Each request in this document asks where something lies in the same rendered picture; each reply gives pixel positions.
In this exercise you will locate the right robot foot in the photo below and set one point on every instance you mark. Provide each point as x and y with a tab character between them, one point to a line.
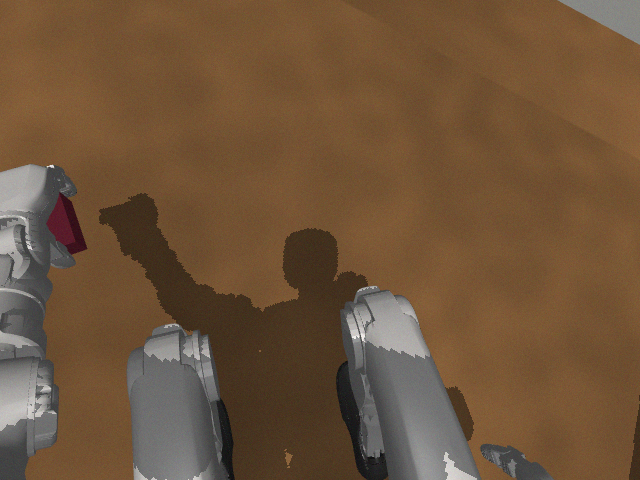
370	468

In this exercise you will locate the left robot foot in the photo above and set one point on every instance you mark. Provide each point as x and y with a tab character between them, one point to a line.
227	440

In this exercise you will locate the left robot hand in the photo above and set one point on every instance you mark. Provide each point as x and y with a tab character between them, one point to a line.
35	189

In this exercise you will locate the small box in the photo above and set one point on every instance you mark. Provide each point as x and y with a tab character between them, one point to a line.
64	225

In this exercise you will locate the right robot hand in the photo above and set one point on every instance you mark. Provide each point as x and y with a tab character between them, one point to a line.
514	463

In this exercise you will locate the left robot arm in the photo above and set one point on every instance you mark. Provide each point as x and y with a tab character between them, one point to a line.
29	399

